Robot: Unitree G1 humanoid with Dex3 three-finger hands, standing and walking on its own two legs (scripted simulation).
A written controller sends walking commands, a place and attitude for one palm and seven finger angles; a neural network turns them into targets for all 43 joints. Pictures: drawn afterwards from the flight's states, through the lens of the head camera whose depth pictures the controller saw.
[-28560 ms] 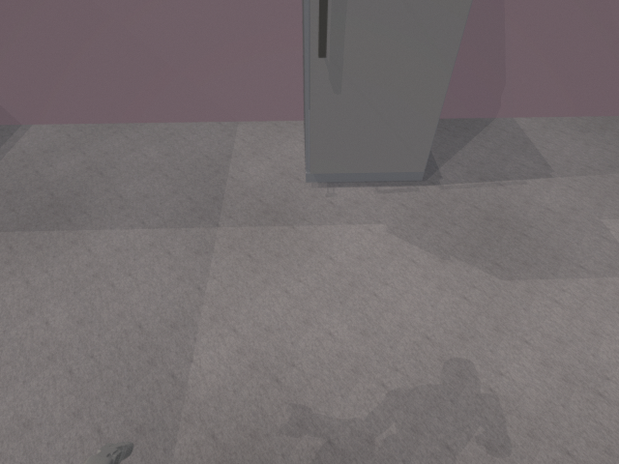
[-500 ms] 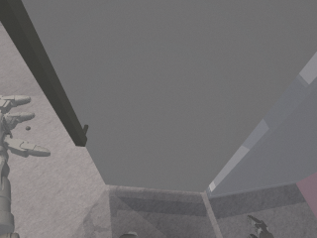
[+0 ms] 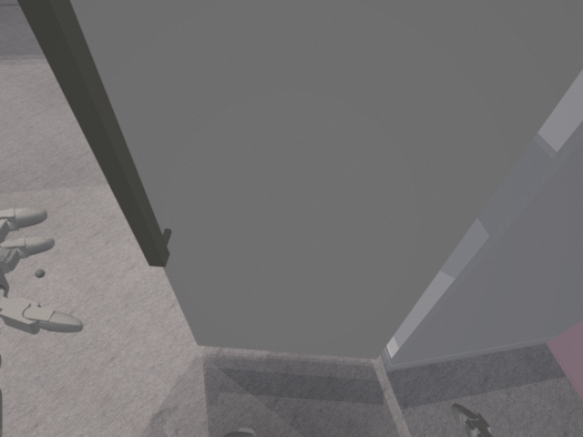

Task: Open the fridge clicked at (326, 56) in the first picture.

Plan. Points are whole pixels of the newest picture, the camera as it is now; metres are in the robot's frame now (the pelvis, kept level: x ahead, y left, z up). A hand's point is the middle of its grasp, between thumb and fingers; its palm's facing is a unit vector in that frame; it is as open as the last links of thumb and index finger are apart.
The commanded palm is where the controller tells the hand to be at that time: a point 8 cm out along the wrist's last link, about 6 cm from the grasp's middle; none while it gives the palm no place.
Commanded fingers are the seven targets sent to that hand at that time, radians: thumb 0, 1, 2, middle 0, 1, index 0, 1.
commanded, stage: slip the hand off the handle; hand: left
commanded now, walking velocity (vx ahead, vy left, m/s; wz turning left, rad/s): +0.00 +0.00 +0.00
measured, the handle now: (119, 139) +0.42 +0.26 +0.18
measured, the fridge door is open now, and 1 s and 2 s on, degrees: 76 76 76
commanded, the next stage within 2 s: draw the hand back to the body in 0.52 s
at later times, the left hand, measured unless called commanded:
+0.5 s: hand (19, 313) +0.23 +0.34 +0.08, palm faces +0.35 -0.90 -0.25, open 14.7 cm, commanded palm +0.20 +0.37 +0.10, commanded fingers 0.00 -0.55 0.20 -0.25 -1.15 -0.25 -1.15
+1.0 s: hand (17, 307) +0.22 +0.31 +0.13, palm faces +0.10 -1.00 -0.02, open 14.7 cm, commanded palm +0.18 +0.35 +0.13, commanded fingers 0.00 -0.55 0.20 -0.25 -1.15 -0.25 -1.15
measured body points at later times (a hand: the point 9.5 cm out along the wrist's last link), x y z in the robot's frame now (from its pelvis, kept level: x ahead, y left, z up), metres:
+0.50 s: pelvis -0.01 -0.02 +0.00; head +0.01 -0.01 +0.45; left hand +0.20 +0.38 +0.10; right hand +0.16 -0.26 -0.08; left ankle +0.04 +0.09 -0.70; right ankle -0.01 -0.13 -0.70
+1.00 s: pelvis +0.00 -0.01 +0.01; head -0.01 +0.00 +0.46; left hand +0.21 +0.36 +0.13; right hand +0.17 -0.25 -0.04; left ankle +0.04 +0.09 -0.70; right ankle -0.01 -0.13 -0.70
